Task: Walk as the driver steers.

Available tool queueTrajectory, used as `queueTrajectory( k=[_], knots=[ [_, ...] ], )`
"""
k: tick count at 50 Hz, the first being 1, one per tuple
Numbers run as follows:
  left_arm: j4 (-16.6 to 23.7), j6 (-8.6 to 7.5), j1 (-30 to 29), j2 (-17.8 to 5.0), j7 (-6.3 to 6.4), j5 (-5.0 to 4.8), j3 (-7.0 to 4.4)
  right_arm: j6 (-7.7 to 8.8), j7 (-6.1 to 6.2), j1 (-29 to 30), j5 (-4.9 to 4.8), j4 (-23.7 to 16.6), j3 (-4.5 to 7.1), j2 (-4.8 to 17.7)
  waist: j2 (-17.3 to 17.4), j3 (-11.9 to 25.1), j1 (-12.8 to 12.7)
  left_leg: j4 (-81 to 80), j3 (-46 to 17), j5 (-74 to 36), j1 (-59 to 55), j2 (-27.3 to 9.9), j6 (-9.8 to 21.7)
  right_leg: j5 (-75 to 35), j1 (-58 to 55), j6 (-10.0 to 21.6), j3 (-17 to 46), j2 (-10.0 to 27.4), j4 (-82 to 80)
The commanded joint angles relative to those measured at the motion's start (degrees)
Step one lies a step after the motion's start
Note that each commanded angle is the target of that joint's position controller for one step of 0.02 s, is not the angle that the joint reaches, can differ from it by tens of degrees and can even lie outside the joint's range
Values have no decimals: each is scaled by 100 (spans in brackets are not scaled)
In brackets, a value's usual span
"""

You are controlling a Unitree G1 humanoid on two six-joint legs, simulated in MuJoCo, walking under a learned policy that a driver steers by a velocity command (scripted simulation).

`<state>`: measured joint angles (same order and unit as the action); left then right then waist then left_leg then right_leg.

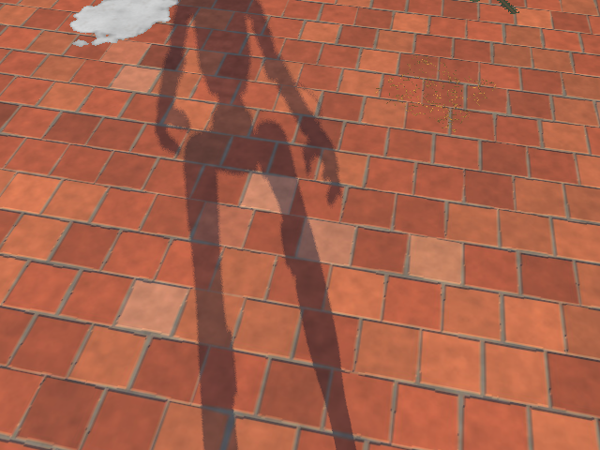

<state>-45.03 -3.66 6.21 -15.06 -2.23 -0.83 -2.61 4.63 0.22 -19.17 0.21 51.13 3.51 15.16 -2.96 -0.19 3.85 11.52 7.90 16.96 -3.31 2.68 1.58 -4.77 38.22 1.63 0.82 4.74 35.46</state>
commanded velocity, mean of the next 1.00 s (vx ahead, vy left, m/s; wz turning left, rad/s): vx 0.09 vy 0.00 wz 0.23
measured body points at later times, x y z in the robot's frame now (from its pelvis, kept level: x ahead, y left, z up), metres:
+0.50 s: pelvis +0.16 -0.02 +0.00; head +0.19 -0.02 +0.45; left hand +0.33 +0.23 -0.11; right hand +0.25 -0.31 -0.12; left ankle +0.19 +0.12 -0.70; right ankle +0.20 -0.12 -0.74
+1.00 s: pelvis +0.19 +0.01 +0.01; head +0.23 +0.04 +0.45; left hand +0.28 +0.33 -0.11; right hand +0.41 -0.23 -0.08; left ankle +0.17 +0.11 -0.74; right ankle +0.26 -0.13 -0.70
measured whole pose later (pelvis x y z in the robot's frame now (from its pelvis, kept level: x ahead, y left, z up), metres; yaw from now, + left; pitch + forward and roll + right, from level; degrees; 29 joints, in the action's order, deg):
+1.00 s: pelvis +0.19 +0.01 +0.01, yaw +17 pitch +3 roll -2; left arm -44.4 0.2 3.4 -16.9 1.4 -0.5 -4.8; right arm -2.1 2.1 -9.5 -0.6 40.4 4.8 17.8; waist -0.6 -2.1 1.0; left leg 27.4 -10.0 13.6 15.9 4.0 2.3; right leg 19.9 24.8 -4.8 4.7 -1.8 42.4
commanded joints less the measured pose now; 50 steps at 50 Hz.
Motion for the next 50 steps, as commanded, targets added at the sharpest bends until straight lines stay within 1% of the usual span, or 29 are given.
queueTrajectory(
  k=[1, 2, 3, 4, 5, 6, 7, 8, 9, 10, 12, 13, 15, 18, 22, 26, 28, 29, 30, 31, 32, 33, 34, 35, 36, 37, 43, 47, 50],
  knots=[
    [688, -114, -585, -417, -159, 50, -90, -100, 116, 121, -44, -254, 225, 1031, 702, -276, -95, 551, -142, -4303, -25, -1698, 581, 484, -132, 169, -330, -248, -234],
    [682, -117, -316, -551, -193, 66, -152, -155, 167, 182, -69, -301, 246, 1113, 835, -27, -237, 1029, -100, -5149, -129, -1669, 480, 761, -514, 247, -488, -443, -227],
    [561, -117, 281, -737, -203, 65, -257, -219, 217, 261, -77, -353, 259, 1158, 863, 308, -533, 1820, -26, -5618, -96, -1565, 351, 831, -1189, 347, -602, -669, -359],
    [403, -120, 991, -1013, -145, 75, -403, -247, 252, 300, -89, -418, 237, 1126, 668, 668, -906, 2987, 125, -5279, 312, -1285, 115, 160, -2235, 519, -530, -809, -821],
    [385, -73, 1508, -1570, -11, 118, -536, -190, 249, 60, 90, -594, 130, 863, -271, 1367, -965, 4886, 187, -2814, 1736, -884, -222, -2115, -3984, 960, 890, 293, -534],
    [626, -57, 1156, -1851, 24, 157, -514, -50, 111, -685, 169, -717, -96, 240, -1391, 2378, -363, 7112, -533, 2225, 3882, 306, -592, -3590, -5961, 2407, 3711, 1885, -634],
    [729, 25, 1237, -1327, 38, 143, -396, 52, 0, -496, 24, -529, 30, 894, -337, 3026, -825, 7360, -1569, 2015, 3895, -145, -437, -3086, -5796, 2242, 3347, 1763, -844],
    [757, 54, 915, -939, 51, 143, -275, 38, -23, 9, -193, -641, 51, 947, -130, 2301, -813, 7093, -1432, 1704, 4109, -453, -330, -2766, -5187, 1948, 2442, 1524, -854],
    [700, 61, 617, -658, 53, 84, -181, -25, 30, 232, -170, -624, 23, 807, 394, 1484, -628, 6455, -1253, 1413, 4140, -722, -343, -2406, -4207, 1655, 1806, 1210, -1063],
    [677, 53, 417, -406, 72, 104, -85, -139, 94, 330, -110, -581, 52, 811, 325, 1152, -492, 5920, -1271, 1231, 3825, -915, -353, -1964, -3443, 1516, 1496, 1055, -1258],
    [569, 15, 151, -461, 43, 276, -83, -374, 143, 9, -95, -437, 54, 652, -30, 826, -174, 5325, -1161, 870, 2716, -914, -427, -1668, -2056, 1464, 944, 804, -1702],
    [520, -15, 36, -515, 48, 325, -99, -418, 169, -128, -89, -379, 32, 534, -131, 773, -83, 4928, -1118, 744, 2472, -896, -474, -1702, -1796, 1460, 695, 744, -1815],
    [440, -47, -125, -564, 97, 332, -119, -456, 217, -87, -52, -349, 6, 440, -213, 815, -61, 4177, -1120, 346, 2267, -894, -514, -1625, -1769, 1382, 380, 712, -1879],
    [362, 59, -133, -823, 236, 275, -207, -507, 213, 334, -82, -488, 73, 659, -245, 767, -265, 3844, -1038, -124, 2483, -876, -495, -321, -2077, 1336, 376, 881, -2106],
    [264, 250, -18, -835, 384, 193, -242, -586, 200, 789, -104, -733, 149, 715, -210, 355, -466, 3797, -1009, 274, 3144, -899, -450, 1136, -2571, 1339, 596, 1159, -2278],
    [241, 383, -25, -851, 445, 144, -279, -563, 117, 821, -112, -830, 159, 578, -229, 397, -468, 3303, -754, 578, 3040, -741, -384, 293, -3115, 1264, 428, 1291, -1906],
    [247, 458, -115, -916, 466, 70, -312, -538, 33, 620, -126, -800, 171, 530, -294, 530, -312, 2581, -512, 236, 2604, -555, -269, -379, -3277, 1096, 201, 1243, -1497],
    [242, 497, -165, -929, 480, 5, -325, -524, -14, 430, -123, -744, 183, 521, -318, 572, -177, 1928, -383, -299, 2224, -431, -151, -413, -3224, 912, 28, 1143, -1215],
    [152, 512, 54, -854, 478, -47, -327, -516, -28, 325, -84, -737, 232, 678, -160, 544, -137, 1248, -605, -1127, 1802, -437, 52, 53, -3015, 537, -196, 907, -797],
    [221, 487, 110, -604, 446, 74, -278, -517, 36, 254, -39, -793, 376, 1238, 915, 570, -297, 900, -1896, -2666, 1073, -1305, 445, 1154, -2073, -5, -781, 374, 430],
    [551, 418, -330, -392, 424, 256, -212, -527, 91, 251, 14, -896, 498, 1809, 2191, 402, -292, 965, -3507, -4655, 410, -2425, 1525, 3842, -320, -486, -875, -614, 1632],
    [609, 360, -686, -586, 417, 228, -253, -445, 65, 7, 148, -953, 430, 1508, 1497, 818, 66, 956, -3561, -4605, 283, -2495, 1951, 4384, 7, -475, -41, -650, 2633],
    [549, 351, -612, -686, 398, 97, -302, -363, 63, 196, 137, -978, 403, 1390, 1144, 769, -85, 1027, -3092, -4394, 250, -2178, 1693, 3989, 148, -410, 194, -524, 2982],
    [424, 364, -453, -688, 430, 67, -327, -334, 92, 531, 23, -1048, 405, 1302, 893, 707, -245, 1108, -2748, -4128, 265, -1874, 1365, 3555, 259, -411, 252, -444, 2975],
    [373, 388, -412, -758, 468, 99, -355, -352, 124, 731, -101, -1108, 357, 1148, 873, 642, -299, 1102, -2611, -4033, 340, -1772, 1199, 3281, 275, -452, 294, -375, 2867],
    [377, 396, -408, -758, 480, 110, -368, -389, 159, 804, -132, -1141, 321, 1072, 921, 653, -363, 1085, -2510, -4104, 535, -1660, 1155, 3057, 46, -499, 283, -397, 2881],
    [445, 357, -512, -565, 449, 57, -307, -535, 255, 715, -105, -1258, 378, 1218, 1028, 638, -290, 1087, -2613, -3560, 576, -1400, 1131, 2454, -383, -671, 296, -576, 1587],
    [463, 323, -512, -642, 391, 38, -320, -608, 227, 886, -82, -1383, 400, 1292, 1176, 560, -257, 1114, -2961, -3100, 1019, -1331, 1147, 2442, -1001, -681, 344, -673, 899],
    [426, 268, -326, -707, 330, 17, -334, -647, 196, 1053, -77, -1458, 365, 1223, 1271, 613, -264, 1294, -3176, -3089, 1044, -1304, 1095, 2493, -1392, -602, 317, -673, 392]
  ],
)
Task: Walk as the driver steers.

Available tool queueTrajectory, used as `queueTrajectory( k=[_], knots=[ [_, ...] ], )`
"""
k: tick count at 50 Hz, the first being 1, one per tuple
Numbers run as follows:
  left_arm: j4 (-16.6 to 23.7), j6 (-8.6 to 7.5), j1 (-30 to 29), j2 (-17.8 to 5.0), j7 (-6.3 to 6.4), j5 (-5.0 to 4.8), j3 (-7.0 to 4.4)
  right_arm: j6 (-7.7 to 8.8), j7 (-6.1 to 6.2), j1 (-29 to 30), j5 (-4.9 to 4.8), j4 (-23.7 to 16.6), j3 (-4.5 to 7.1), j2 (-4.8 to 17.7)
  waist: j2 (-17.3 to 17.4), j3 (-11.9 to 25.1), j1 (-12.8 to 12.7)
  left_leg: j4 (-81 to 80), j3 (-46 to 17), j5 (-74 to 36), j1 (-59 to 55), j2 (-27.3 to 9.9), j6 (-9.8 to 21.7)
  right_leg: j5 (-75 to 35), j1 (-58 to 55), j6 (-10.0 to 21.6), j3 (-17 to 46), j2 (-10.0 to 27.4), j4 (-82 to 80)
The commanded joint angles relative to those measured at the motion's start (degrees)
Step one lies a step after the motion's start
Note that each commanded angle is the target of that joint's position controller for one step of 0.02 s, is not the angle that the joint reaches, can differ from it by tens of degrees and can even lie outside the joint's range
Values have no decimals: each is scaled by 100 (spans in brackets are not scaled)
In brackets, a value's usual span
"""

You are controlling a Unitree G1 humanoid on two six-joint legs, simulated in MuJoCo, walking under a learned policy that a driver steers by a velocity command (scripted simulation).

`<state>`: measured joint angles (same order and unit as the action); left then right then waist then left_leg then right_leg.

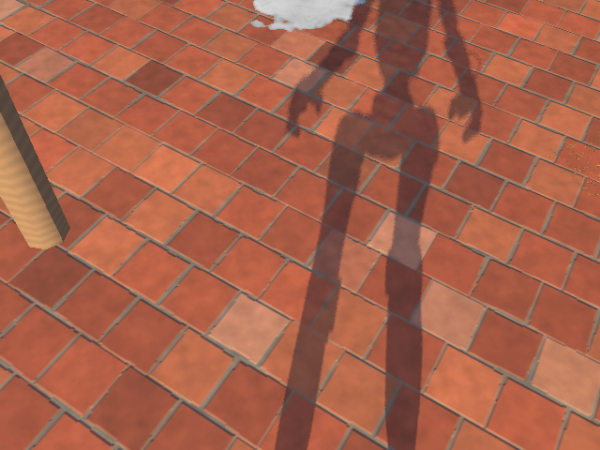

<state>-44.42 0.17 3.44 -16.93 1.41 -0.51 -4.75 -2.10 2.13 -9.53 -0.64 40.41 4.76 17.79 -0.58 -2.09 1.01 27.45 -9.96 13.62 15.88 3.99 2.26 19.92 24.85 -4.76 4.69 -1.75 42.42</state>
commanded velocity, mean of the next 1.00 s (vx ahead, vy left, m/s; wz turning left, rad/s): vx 0.00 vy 0.00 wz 0.11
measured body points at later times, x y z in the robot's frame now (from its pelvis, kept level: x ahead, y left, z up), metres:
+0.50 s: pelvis +0.00 -0.01 -0.01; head +0.02 +0.00 +0.44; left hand +0.10 +0.26 -0.13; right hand +0.14 -0.27 -0.12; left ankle -0.03 +0.12 -0.74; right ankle +0.02 -0.14 -0.74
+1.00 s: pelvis +0.00 +0.01 -0.01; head +0.01 +0.01 +0.44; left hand +0.05 +0.28 -0.15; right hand +0.11 -0.24 -0.14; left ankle -0.03 +0.12 -0.74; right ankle +0.02 -0.14 -0.74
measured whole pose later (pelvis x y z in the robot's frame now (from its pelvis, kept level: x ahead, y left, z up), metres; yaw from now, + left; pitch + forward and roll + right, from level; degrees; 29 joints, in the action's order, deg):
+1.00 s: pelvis +0.00 +0.01 -0.01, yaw +4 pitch -2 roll +0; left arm -59.1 0.5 10.3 -14.6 2.1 0.1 -2.2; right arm 0.6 1.2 -12.5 0.4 53.2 1.5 13.5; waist -0.1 -2.6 -1.0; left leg 29.1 -2.7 17.8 9.3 1.3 0.3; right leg 15.0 11.8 -2.7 2.5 1.8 28.6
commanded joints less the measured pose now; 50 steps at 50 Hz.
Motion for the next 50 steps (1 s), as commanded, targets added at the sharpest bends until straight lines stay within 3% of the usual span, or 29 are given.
queueTrajectory(
  k=[1, 3, 4, 5, 6, 7, 8, 9, 10, 13, 15, 17, 19, 20, 21, 22, 23, 24, 26, 37, 50],
  knots=[
    [355, -139, 15, -526, -63, -20, -120, 13, 4, 119, 2, -396, 218, 920, 1061, 816, 13, -217, -1453, -2746, -870, -1408, 983, -49, -227, 84, -109, -18, -570],
    [286, -200, 284, -478, -128, 3, -118, -20, 27, 270, -49, -427, 151, 817, 1013, 784, -194, -2, -1457, -2263, -673, -1175, 727, -983, -931, 251, -249, -9, -1789],
    [271, -219, 361, -578, -135, 65, -140, -11, 41, 151, -21, -413, 108, 703, 817, 780, -190, 149, -1367, -1557, -395, -965, 489, -1707, -1431, 398, -54, 269, -2173],
    [350, -216, 432, -928, -112, 187, -185, 19, 34, -97, 120, -420, 13, 424, -187, 948, -29, 1039, -784, -206, 144, -433, 162, -2805, -2043, 757, 956, 1304, -2287],
    [290, -189, 409, -1137, -113, 308, -202, 74, 29, -244, 80, -514, 29, 430, -1358, 713, 178, 1742, -171, 2166, 1044, 337, -155, -3919, -2049, 1792, 2100, 2187, -2301],
    [340, -229, 372, -856, -116, 283, -128, 116, 36, -188, 123, -455, 136, 850, -1145, 736, 2, 2865, -148, 2552, 1160, 41, -414, -3572, -1778, 2348, 2451, 2538, -2427],
    [362, -249, 275, -775, -104, 223, -102, 109, 33, -110, 39, -371, 237, 1081, -824, 595, -31, 3462, -130, 2263, 1256, -8, -491, -3176, -1705, 2224, 2058, 2236, -2414],
    [353, -244, 138, -746, -87, 151, -87, 67, 50, -140, 27, -263, 243, 972, -634, 528, 35, 3639, -112, 1964, 1300, -56, -580, -2745, -1678, 1948, 1638, 1893, -2368],
    [350, -239, 28, -637, -77, 72, -41, 17, 64, -136, 43, -230, 219, 853, -661, 435, 34, 3615, -137, 1732, 1316, -115, -664, -2602, -1644, 1795, 1387, 1728, -2355],
    [221, -159, 50, -513, -47, 81, 33, 10, 14, -68, 28, -207, 39, 346, -841, 464, 14, 2467, 392, 1350, 769, -289, -792, -2806, -1601, 1623, 674, 1257, -2312],
    [135, -94, 238, -601, -36, 88, 15, 52, -14, 157, 25, -224, -61, 161, -990, 563, -196, 1432, 691, 1278, 299, -390, -789, -2988, -1704, 1620, 560, 1196, -2202],
    [65, -48, 382, -717, -39, 52, 5, 66, -26, 40, -21, -117, -24, 288, -994, 635, -205, 473, 836, 677, -125, -346, -728, -2984, -1783, 1636, 664, 1252, -2070],
    [-19, -63, 499, -637, -60, -18, 57, 70, -42, -187, 35, 45, -2, 385, -819, 570, -73, -866, 845, -557, -877, -336, -499, -2606, -1502, 1350, 618, 1139, -1990],
    [-51, -131, 635, -555, -94, 38, 103, 63, -15, -182, 95, 2, 25, 623, -496, 668, -147, -773, 408, -1269, -1396, -708, -325, -2137, -1141, 1027, 553, 1051, -1929],
    [-37, -218, 773, -476, -165, 173, 132, 38, 23, -206, 128, -17, 90, 974, 296, 772, -377, -353, 26, -2172, -1596, -1173, -46, -1454, -868, 743, 125, 656, -1661],
    [-83, -239, 719, -249, -166, 170, 186, 49, -46, -71, 147, 85, 27, 685, 850, 791, -408, -390, 18, -1105, -882, -1163, 212, -760, -1313, 468, -248, 375, -1754],
    [-113, -223, 431, -415, -152, 177, 167, 89, -112, 71, 163, 22, -40, 398, 604, 515, -254, -514, 68, -450, -580, -976, 174, -842, -1413, 325, -280, 344, -1666],
    [-134, -196, 318, -433, -130, 150, 152, 130, -123, 35, 200, 91, -64, 337, 517, 397, -206, -565, 124, -229, -425, -893, 73, -967, -1428, 321, -293, 340, -1618],
    [-211, -108, 405, -456, -70, 118, 142, 232, -129, -28, 174, 174, -65, 410, 510, 154, -221, -542, 198, -353, -255, -796, -44, -1204, -1397, 371, -246, 369, -1597],
    [-783, -45, 558, -437, 18, 80, 125, 331, -85, -242, 121, 587, -151, 287, 153, 113, -195, -421, 340, -636, -295, -653, -64, -1479, -1518, 308, -215, 393, -1634],
    [-1323, -16, 707, -422, 95, 59, 148, 321, -70, -378, 97, 1118, -208, 209, 116, 100, -188, -420, 527, -761, -359, -521, -93, -1535, -1538, 319, -241, 380, -1673]
  ],
)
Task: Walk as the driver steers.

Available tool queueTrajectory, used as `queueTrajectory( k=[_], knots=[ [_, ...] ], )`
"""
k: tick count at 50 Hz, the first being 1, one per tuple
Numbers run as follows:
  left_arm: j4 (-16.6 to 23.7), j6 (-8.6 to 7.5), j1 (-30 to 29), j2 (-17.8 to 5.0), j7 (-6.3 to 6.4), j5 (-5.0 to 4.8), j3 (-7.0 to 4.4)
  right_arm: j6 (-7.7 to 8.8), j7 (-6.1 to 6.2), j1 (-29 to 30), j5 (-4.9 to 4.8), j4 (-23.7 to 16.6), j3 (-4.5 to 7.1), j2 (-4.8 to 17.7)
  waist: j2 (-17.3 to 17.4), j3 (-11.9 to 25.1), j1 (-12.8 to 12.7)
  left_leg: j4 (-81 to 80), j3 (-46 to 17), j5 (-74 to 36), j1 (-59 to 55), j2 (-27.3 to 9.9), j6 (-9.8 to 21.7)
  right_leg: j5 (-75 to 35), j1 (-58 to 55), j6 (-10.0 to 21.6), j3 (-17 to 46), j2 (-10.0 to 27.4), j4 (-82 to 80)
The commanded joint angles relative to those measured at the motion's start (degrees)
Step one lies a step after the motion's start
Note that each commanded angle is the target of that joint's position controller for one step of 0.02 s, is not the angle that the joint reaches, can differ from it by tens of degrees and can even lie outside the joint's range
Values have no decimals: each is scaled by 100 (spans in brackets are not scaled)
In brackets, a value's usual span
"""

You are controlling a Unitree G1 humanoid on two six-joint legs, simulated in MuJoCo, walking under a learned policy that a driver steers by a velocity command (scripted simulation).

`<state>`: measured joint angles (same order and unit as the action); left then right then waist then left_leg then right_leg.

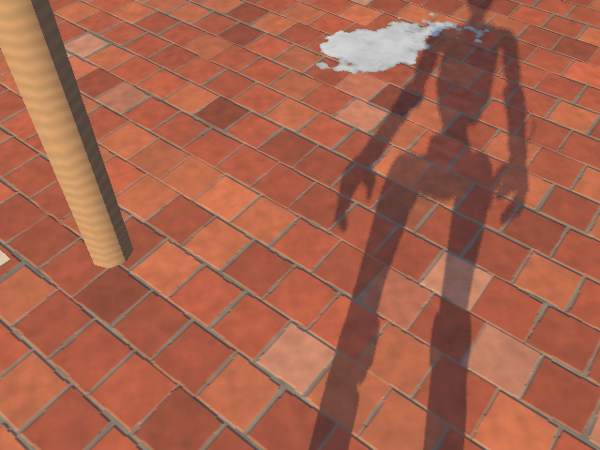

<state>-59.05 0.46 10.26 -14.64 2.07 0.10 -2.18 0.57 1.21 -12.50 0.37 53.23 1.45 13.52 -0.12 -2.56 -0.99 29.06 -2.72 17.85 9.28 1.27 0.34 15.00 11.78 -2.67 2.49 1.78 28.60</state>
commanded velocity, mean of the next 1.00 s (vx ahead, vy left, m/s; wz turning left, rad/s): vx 0.01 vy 0.00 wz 0.00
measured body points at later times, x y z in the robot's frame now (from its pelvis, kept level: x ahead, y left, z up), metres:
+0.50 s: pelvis +0.00 +0.00 +0.00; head +0.01 +0.00 +0.45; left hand +0.03 +0.25 -0.15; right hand +0.03 -0.26 -0.15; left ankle -0.02 +0.12 -0.74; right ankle +0.01 -0.15 -0.74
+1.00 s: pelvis +0.00 -0.01 +0.00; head +0.00 -0.01 +0.45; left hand +0.00 +0.23 -0.16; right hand -0.01 -0.25 -0.16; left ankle -0.02 +0.12 -0.73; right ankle +0.00 -0.15 -0.73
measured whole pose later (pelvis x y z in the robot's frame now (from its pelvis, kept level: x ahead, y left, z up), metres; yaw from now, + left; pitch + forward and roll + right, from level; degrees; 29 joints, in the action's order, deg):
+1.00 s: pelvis +0.00 -0.01 +0.00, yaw -1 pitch -1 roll +0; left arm -63.9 0.2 16.4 -11.0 2.8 -0.5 -0.8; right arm 0.4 2.4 -18.7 -0.6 61.8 0.4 10.8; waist 0.0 -1.0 -0.1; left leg 31.8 -2.5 21.1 11.1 0.5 0.4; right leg 20.6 14.6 -0.6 2.7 0.7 33.2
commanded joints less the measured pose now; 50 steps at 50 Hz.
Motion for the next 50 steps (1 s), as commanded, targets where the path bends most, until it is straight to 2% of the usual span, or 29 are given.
queueTrajectory(
  k=[1, 21, 45, 46, 47, 49, 50],
  knots=[
    [109, -43, 38, -643, 32, -3, -105, 53, 25, -94, -6, -127, 118, 634, 71, 137, 13, -585, -186, -1174, 305, -242, 96, -1038, -227, 111, -24, 23, -294],
    [-275, -23, 330, -435, 68, -9, -19, 39, 71, -417, -26, 443, 21, 505, 17, -9, 42, -637, -49, -900, 414, -160, 48, -873, -121, 141, -79, -43, -351],
    [-374, -39, 736, -210, 80, -21, 67, 19, 103, -820, -42, 750, -45, 273, 8, -120, 72, -609, 43, -737, 514, -123, 5, -720, 36, 187, -98, -98, -354],
    [-433, -33, 850, -129, 82, -18, 87, 11, 108, -933, -38, 815, -60, 206, 31, 16, 73, -658, 88, -163, 464, -76, 19, -184, -22, 196, -174, -168, -357],
    [-444, -23, 875, -135, 93, -46, 79, -7, 126, -963, -70, 829, -36, 261, 81, -69, 82, -669, 97, 774, 565, -19, 92, 673, 92, 241, -290, -300, -239],
    [-358, -61, 808, -218, 106, -78, 44, -4, 154, -936, -123, 739, 32, 458, 225, -505, 122, -796, -200, 2470, 978, -169, 361, 2168, 664, 405, -325, -385, 3],
    [-288, -130, 740, -161, 88, -83, 54, 43, 146, -999, -147, 709, 51, 502, 322, -688, 162, -930, -502, 2795, 1061, -378, 509, 2248, 909, 471, -283, -340, 127]
  ],
)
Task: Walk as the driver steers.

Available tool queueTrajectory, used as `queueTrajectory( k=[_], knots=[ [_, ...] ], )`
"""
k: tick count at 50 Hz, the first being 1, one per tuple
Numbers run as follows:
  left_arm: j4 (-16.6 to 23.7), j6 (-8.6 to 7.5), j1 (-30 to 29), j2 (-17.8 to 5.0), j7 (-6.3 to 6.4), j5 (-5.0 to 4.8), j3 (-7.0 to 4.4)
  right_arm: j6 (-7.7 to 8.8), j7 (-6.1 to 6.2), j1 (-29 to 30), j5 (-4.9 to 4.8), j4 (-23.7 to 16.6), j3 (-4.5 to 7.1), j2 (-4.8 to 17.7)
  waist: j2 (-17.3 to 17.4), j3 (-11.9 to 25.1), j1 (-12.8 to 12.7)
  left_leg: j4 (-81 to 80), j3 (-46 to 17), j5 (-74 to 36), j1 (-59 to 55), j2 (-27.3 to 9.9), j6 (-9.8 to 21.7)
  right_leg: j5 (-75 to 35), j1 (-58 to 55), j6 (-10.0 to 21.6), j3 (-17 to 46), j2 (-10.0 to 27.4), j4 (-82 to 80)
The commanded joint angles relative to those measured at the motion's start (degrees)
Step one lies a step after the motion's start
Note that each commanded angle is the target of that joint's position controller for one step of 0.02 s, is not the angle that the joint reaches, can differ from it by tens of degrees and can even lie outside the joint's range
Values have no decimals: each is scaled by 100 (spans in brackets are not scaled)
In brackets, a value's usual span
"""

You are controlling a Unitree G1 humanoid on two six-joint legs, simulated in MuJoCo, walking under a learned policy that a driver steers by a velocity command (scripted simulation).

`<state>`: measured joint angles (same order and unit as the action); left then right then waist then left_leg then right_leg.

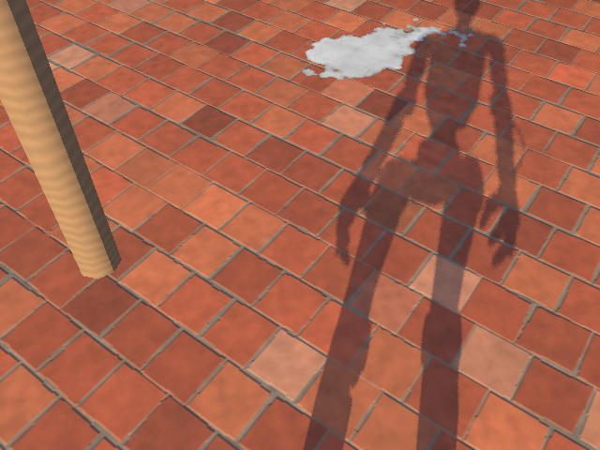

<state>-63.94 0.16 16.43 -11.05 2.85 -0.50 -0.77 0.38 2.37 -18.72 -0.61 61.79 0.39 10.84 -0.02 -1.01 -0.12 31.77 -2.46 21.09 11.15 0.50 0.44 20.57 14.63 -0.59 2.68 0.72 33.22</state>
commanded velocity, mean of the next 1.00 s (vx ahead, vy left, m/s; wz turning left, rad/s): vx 0.36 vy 0.00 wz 0.00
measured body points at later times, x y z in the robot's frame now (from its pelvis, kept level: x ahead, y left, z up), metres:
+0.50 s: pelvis +0.17 -0.02 +0.00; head +0.20 -0.02 +0.45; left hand +0.04 +0.21 -0.13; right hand +0.39 -0.24 -0.10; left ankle +0.35 +0.12 -0.70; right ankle +0.01 -0.13 -0.73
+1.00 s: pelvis +0.43 +0.02 +0.01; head +0.46 +0.01 +0.46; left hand +0.59 +0.26 -0.11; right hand +0.44 -0.24 -0.14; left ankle +0.38 +0.11 -0.73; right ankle +0.59 -0.12 -0.70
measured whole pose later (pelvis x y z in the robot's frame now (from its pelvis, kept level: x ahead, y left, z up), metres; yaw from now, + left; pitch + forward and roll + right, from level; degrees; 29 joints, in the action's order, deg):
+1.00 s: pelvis +0.43 +0.02 +0.01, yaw +0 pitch +1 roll +3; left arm -50.4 -3.9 5.6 -13.6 0.8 0.0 -2.5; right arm 4.4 0.0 -17.1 0.2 58.9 1.7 13.2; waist -2.6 -1.3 3.5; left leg 16.1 3.2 12.8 4.4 4.8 3.3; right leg -0.2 32.5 0.2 1.7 4.4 34.7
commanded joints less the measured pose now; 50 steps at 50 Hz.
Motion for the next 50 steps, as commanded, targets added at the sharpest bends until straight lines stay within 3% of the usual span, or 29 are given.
queueTrajectory(
  k=[1, 3, 4, 5, 7, 8, 9, 10, 11, 13, 14, 15, 17, 20, 22, 25, 27, 29, 30, 31, 32, 33, 34, 35, 36, 38, 41, 45, 50],
  knots=[
    [264, -195, 58, -424, -25, -34, -70, 127, 12, -515, -84, -143, 190, 839, 477, -909, 137, -1369, -930, 2589, 748, -568, 665, 1431, 848, 275, -320, -217, -83],
    [383, -392, -36, -221, -128, -63, -37, 229, -31, -745, -117, -113, 301, 1103, 1060, -829, 194, -1887, -2050, 2818, 395, -1337, 1094, 561, 1145, 261, -583, -259, 809],
    [423, -468, -54, -232, -176, -87, -40, 254, -46, -645, -126, -169, 319, 1122, 1076, -902, 143, -2047, -2401, 2737, 643, -1577, 1238, 436, 1013, 356, -474, -136, 1018],
    [413, -530, 80, -225, -215, -117, -48, 271, -62, -399, -123, -272, 305, 1071, 1016, -964, -28, -2028, -2310, 2526, 904, -1561, 1207, 489, 707, 472, -460, -89, 793],
    [108, -586, 988, -250, -233, -129, -96, 275, -95, 280, -168, -535, 266, 954, 734, -980, -536, -1276, -1330, 1660, 1689, -928, 771, 227, -803, 586, -349, -121, -611],
    [-100, -604, 1727, -683, -227, -85, -233, 332, -105, 521, -149, -671, 199, 666, -251, -752, -756, 264, -382, 665, 2325, -292, 409, 425, -1648, 765, 865, 531, -1222],
    [-195, -652, 2487, -1534, -307, -98, -445, 458, -78, 553, -125, -918, 143, 411, -1881, -383, -896, 2177, 378, 626, 3161, 287, 128, 859, -2318, 1486, 3286, 1818, -2215],
    [-100, -722, 2224, -1196, -333, 29, -316, 569, -93, 587, -183, -958, 176, 573, -1354, -432, -656, 3353, -205, 931, 3625, 89, 216, 802, -2224, 1705, 4128, 2200, -2427],
    [67, -765, 1746, -891, -336, 32, -236, 639, -157, 510, -229, -927, 182, 592, -817, -711, -408, 3893, -343, 511, 3924, -186, 350, 360, -2106, 1576, 3502, 2089, -2300],
    [251, -740, 1318, -685, -381, -9, -154, 718, -228, 581, -151, -887, 246, 694, -382, -689, -253, 3707, -170, -380, 4042, -521, 466, -628, -2111, 1253, 2208, 1630, -2337],
    [247, -689, 1355, -508, -376, 6, -93, 725, -257, 754, -104, -938, 310, 794, -423, -635, -260, 3436, -44, -639, 3892, -632, 447, -1338, -2091, 1086, 1645, 1390, -2378],
    [220, -632, 1494, -409, -352, 27, -59, 705, -303, 805, -99, -962, 317, 725, -546, -541, -270, 3208, 84, -786, 3733, -657, 398, -1817, -2086, 1005, 1270, 1236, -2395],
    [239, -548, 1649, -472, -267, 54, -49, 635, -371, 1038, -91, -1044, 266, 477, -515, -492, -285, 2691, 302, -1057, 3605, -629, 245, -2333, -1970, 1019, 829, 1110, -2462],
    [421, -499, 1475, -774, -151, 77, -87, 602, -399, 1992, -78, -1440, 133, 252, -446, -717, -384, 1167, 521, -1724, 2973, -433, 60, -2194, -1172, 1045, 424, 962, -2738],
    [425, -515, 1598, -950, -125, 33, -143, 587, -429, 2328, -104, -1586, 119, 354, -596, -768, -422, 593, 635, -2014, 2456, -286, 45, -2076, -938, 1082, 341, 1028, -2904],
    [396, -525, 1610, -989, -118, -69, -209, 590, -480, 2547, -134, -1756, 154, 598, -598, -858, -277, 68, 470, -2131, 2296, -277, 248, -2486, -1394, 1004, 268, 1293, -2795],
    [441, -481, 1469, -1085, -125, -34, -264, 621, -496, 2223, -119, -1734, 262, 841, -677, -485, 29, -51, 530, -1942, 1716, -96, 444, -4109, -1831, 858, 120, 1379, -2162],
    [529, -382, 1314, -1081, -142, 53, -271, 594, -441, 736, -146, -1303, 500, 1228, -749, 515, 783, -10, 715, -1765, -192, 219, 719, -5698, -1624, 628, -187, 1083, -323],
    [687, -375, 1252, -952, -164, 125, -197, 556, -381, -287, -103, -1073, 614, 1570, -347, 1217, 1158, 65, -320, -1372, -1923, -662, 1041, -4331, -358, 463, -287, 827, 1375],
    [739, -497, 2047, 26, -246, 74, 49, 533, -414, -843, 14, -907, 696, 2014, 1386, 2294, 691, -775, -3375, 297, -3709, -2210, 2042, -202, 1664, 107, -205, -342, 3691],
    [708, -682, 1693, -384, -278, -70, -41, 542, -436, -597, -8, -908, 538, 1487, 1200, 2104, 784, -1704, -4384, 704, -3386, -2201, 1890, 982, 2286, 257, 595, -292, 4520],
    [961, -780, 1051, -793, -290, -249, -165, 574, -433, 25, -29, -977, 453, 1214, 977, 1034, 589, -1759, -3464, 403, -2487, -2060, 1581, 624, 2780, 376, 455, 23, 4721],
    [1062, -816, 660, -889, -247, -246, -182, 606, -443, 599, -16, -1115, 390, 1038, 355, 592, 388, -1860, -2598, -410, -1497, -1869, 1429, 45, 2521, 419, 326, 358, 4471],
    [1069, -786, 514, -874, -195, -165, -239, 635, -478, 896, 46, -1147, 350, 888, 124, 320, 185, -1991, -1937, -1078, -708, -1638, 1327, -297, 2212, 407, 236, 563, 4137],
    [1043, -699, 668, -772, -171, -110, -268, 666, -494, 1012, 103, -1111, 314, 765, 280, 290, -47, -2137, -1457, -1324, -242, -1409, 1248, -497, 1792, 411, 281, 749, 3863],
    [999, -546, 831, -580, -134, -80, -280, 684, -498, 954, 107, -986, 285, 699, 388, 95, -216, -2274, -862, -2662, 303, -1240, 1312, -436, 1422, 308, 142, 746, 3532],
    [1223, -474, 394, -610, -98, 28, -324, 694, -386, 747, 166, -811, 294, 928, 334, -43, -285, -2188, -222, -4584, 477, -1167, 1383, -876, 1628, 69, -19, 681, 2690],
    [1456, -472, -529, -438, -164, 56, -237, 558, -234, 477, 132, -706, 284, 1074, 347, 138, 8, -2020, 281, -4653, 315, -877, 1130, -2177, 1216, 14, -266, 432, 813],
    [1601, -443, -988, -723, -226, 67, -278, 402, -186, 285, 25, -491, 296, 1147, 391, 225, 108, -1480, -54, -4168, -417, -1186, 1047, -2029, 971, 154, -140, 242, -99]
  ],
)
Keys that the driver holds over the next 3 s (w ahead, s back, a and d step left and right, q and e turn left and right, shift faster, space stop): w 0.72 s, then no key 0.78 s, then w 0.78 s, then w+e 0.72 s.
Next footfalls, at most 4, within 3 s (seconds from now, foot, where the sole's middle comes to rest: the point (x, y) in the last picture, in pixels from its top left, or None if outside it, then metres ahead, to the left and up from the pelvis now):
0.60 left None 0.42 0.11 -0.77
1.06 right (360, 409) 0.62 -0.10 -0.77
1.32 left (253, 447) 0.53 0.14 -0.77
2.24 left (262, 276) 1.00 0.14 -0.77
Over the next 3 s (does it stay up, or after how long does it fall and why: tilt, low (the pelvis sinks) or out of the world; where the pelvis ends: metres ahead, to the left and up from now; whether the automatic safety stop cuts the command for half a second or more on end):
stays up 1.24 -0.03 0.00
